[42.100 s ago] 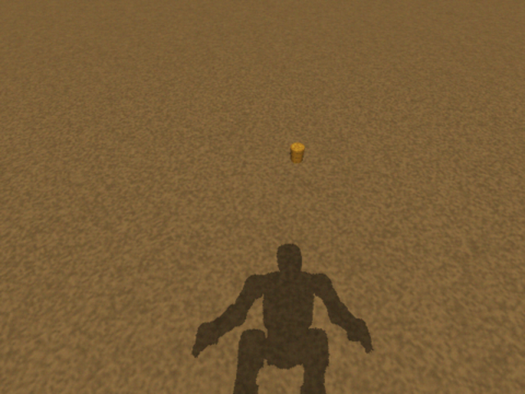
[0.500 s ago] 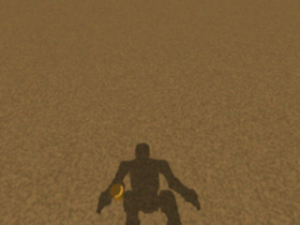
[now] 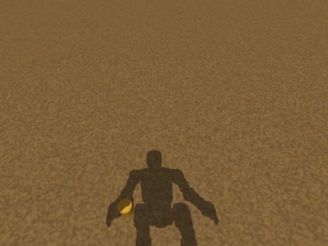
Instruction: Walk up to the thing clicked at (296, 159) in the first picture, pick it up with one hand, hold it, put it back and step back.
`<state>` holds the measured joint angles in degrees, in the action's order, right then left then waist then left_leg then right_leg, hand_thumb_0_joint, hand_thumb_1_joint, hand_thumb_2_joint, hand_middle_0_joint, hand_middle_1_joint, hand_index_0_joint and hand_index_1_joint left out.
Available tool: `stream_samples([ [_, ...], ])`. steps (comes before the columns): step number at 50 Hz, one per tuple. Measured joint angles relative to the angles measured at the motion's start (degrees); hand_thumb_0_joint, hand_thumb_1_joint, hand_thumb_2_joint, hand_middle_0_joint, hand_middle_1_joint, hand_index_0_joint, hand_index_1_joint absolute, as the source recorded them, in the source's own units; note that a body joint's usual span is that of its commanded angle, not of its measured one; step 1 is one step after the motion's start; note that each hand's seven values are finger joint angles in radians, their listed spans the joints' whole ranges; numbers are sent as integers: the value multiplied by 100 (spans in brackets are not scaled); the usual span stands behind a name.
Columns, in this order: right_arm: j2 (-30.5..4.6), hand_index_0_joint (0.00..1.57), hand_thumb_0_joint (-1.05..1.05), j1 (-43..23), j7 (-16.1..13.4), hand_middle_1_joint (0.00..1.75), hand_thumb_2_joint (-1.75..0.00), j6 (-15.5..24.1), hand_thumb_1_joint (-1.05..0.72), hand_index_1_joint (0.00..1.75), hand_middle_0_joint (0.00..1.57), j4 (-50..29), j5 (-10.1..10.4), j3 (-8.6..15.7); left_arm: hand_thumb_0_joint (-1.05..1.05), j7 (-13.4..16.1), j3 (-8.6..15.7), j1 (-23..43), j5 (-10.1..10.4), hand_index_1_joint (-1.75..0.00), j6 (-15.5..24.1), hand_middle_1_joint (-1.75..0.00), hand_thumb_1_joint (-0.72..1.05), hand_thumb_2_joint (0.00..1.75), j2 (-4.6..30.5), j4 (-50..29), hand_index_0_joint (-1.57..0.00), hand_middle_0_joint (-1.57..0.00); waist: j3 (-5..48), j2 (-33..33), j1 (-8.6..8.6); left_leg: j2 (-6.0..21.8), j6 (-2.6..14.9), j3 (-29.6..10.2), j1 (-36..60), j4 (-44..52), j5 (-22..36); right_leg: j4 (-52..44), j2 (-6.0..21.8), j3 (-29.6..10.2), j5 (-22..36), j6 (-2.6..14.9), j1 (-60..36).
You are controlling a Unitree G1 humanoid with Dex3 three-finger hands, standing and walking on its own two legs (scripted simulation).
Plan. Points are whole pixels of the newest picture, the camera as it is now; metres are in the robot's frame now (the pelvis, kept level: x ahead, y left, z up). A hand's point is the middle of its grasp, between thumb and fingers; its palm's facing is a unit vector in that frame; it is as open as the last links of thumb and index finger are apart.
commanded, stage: stand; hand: left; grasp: from above
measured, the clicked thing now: (126, 208) +0.47 +0.27 -0.73
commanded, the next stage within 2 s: step back in 1.08 s
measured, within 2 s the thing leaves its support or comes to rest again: neither
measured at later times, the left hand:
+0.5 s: hand out of the picture +0.08 +0.25 -0.16, palm faces +0.02 -0.94 -0.35, open 7.4 cm
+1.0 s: hand out of the picture +0.07 +0.25 -0.16, palm faces +0.01 -0.94 -0.34, open 7.4 cm
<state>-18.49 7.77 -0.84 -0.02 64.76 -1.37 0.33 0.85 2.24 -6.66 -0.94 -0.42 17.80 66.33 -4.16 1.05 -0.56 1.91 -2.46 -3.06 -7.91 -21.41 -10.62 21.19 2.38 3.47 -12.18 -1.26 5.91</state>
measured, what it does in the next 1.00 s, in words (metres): stands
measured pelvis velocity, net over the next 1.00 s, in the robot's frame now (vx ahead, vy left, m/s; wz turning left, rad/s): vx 0.01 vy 0.00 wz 0.00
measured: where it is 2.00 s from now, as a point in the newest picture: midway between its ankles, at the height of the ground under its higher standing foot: outside the picture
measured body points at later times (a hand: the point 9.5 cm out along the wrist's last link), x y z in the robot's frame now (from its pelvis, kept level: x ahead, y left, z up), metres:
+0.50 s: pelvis +0.01 +0.00 +0.00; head +0.01 -0.01 +0.45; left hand +0.08 +0.30 -0.13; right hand +0.08 -0.30 -0.14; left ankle +0.01 +0.15 -0.75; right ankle -0.01 -0.13 -0.75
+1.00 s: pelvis +0.01 +0.00 +0.00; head +0.01 -0.01 +0.45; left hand +0.07 +0.30 -0.13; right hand +0.07 -0.30 -0.14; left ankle +0.01 +0.15 -0.75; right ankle -0.01 -0.13 -0.75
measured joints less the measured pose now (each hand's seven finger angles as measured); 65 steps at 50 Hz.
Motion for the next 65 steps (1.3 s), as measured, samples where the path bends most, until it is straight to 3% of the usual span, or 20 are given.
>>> stream_samples([
  [54, -89, 20, 0, -95, 59, 30, -89, 25, -90, 30, 20, 15, 32, -46, 0, -62, -59, -3, 26, -30, 45, -30, 90, 90, 109, -93, -20, -21, 91, -42, 25, 16, -20, 9, 76, 188, 58, -130, -13, -1, 29, 18, -47],
  [58, -176, 20, 0, -228, 102, 30, -89, -90, -90, 30, 20, -265, 99, 35, 0, -55, 91, 72, 137, -30, 5, -30, 90, 90, 144, -361, -21, -21, -142, 5, 82, 13, 50, -45, -325, -363, -97, 257, -19, 33, -77, 41, 258],
  [61, -284, 20, 0, -306, 112, 30, -89, -181, -90, 30, 20, -545, 126, 139, 0, -33, 168, 179, 122, -30, -74, -30, 90, 90, 196, -614, -21, -21, -385, 19, 119, -67, 276, -10, -817, -1215, -276, 609, 39, 54, -167, 49, 511],
  [65, -412, 20, 0, -206, 153, 30, -89, -306, -90, 30, 20, -887, 131, 266, 0, 4, 206, 260, -5, -30, -168, -30, 90, 90, 287, -932, -21, -21, -485, -111, 142, -372, 511, 51, -1215, -2512, -1409, 1137, 246, -49, -328, -7, 908],
])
